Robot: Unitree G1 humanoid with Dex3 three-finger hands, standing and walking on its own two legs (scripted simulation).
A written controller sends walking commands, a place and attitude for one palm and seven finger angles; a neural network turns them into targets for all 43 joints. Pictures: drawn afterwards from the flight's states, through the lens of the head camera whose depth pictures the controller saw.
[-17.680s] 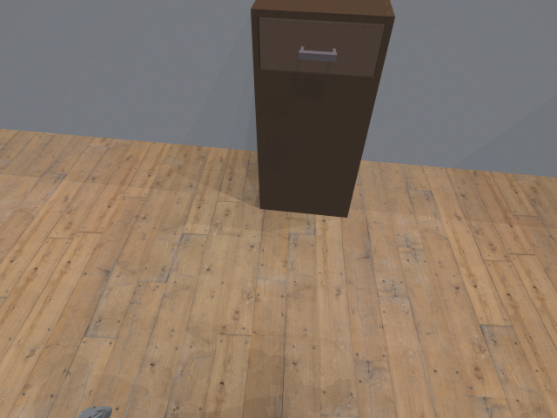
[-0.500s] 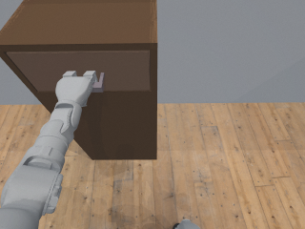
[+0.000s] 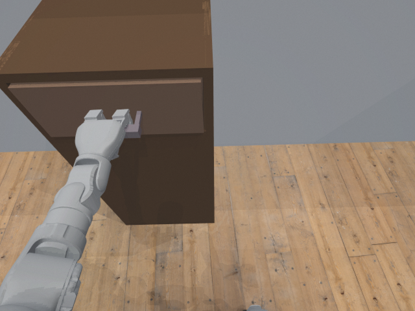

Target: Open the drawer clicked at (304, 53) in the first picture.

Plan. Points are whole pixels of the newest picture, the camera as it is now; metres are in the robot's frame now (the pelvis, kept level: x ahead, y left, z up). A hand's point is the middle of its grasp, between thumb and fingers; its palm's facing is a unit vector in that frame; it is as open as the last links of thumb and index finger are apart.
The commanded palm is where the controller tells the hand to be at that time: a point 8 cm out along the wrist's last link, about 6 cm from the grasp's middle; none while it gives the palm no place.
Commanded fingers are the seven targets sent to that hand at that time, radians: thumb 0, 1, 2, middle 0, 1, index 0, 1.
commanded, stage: pull the drawer open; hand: left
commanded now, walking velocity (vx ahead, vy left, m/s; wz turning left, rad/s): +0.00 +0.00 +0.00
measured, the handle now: (114, 124) +0.49 +0.21 +0.05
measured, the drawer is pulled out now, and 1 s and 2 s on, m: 0.01 0.09 0.29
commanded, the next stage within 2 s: none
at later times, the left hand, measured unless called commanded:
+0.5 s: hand (107, 162) +0.40 +0.21 +0.03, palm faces -0.03 +0.00 -1.00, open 5.5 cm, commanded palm +0.39 +0.22 +0.08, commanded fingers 0.00 0.90 0.90 -0.40 -1.35 -0.40 -1.35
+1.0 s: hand (104, 186) +0.35 +0.21 +0.03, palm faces +0.03 -0.06 -1.00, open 5.5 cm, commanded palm +0.30 +0.21 +0.08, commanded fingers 0.00 0.90 0.90 -0.40 -1.35 -0.40 -1.35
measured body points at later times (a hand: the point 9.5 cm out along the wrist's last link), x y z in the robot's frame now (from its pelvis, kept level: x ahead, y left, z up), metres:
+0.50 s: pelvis +0.01 +0.00 +0.00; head +0.07 -0.02 +0.45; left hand +0.40 +0.21 +0.08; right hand +0.16 -0.25 -0.13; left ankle -0.06 +0.12 -0.72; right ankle +0.02 -0.13 -0.72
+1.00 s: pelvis +0.00 -0.01 +0.01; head +0.05 -0.04 +0.45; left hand +0.34 +0.21 +0.08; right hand +0.08 -0.28 -0.13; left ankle -0.06 +0.12 -0.72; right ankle +0.02 -0.13 -0.72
